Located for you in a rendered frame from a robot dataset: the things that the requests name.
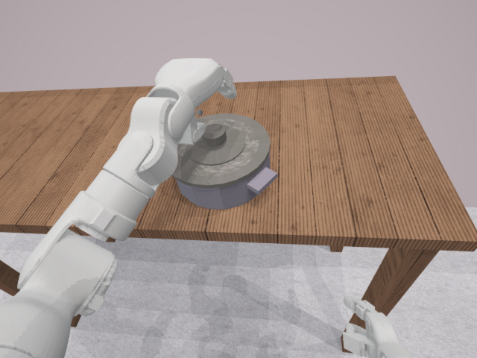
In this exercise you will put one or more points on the robot right hand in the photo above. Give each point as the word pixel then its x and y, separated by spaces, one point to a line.
pixel 364 342

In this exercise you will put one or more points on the robot right forearm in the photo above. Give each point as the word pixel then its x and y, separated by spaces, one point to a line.
pixel 392 350

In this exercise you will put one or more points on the lid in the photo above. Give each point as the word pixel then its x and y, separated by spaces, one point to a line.
pixel 244 152

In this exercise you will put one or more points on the robot left forearm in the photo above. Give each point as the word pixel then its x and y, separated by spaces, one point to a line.
pixel 145 158

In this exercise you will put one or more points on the robot left hand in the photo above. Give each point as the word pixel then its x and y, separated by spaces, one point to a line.
pixel 199 78

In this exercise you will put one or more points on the knob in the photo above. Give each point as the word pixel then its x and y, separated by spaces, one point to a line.
pixel 214 135

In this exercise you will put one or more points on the robot left upper arm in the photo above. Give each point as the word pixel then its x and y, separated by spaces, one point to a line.
pixel 71 280

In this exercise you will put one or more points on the pot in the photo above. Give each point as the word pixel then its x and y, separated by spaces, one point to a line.
pixel 233 195

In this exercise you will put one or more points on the table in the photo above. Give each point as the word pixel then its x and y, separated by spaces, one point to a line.
pixel 354 168

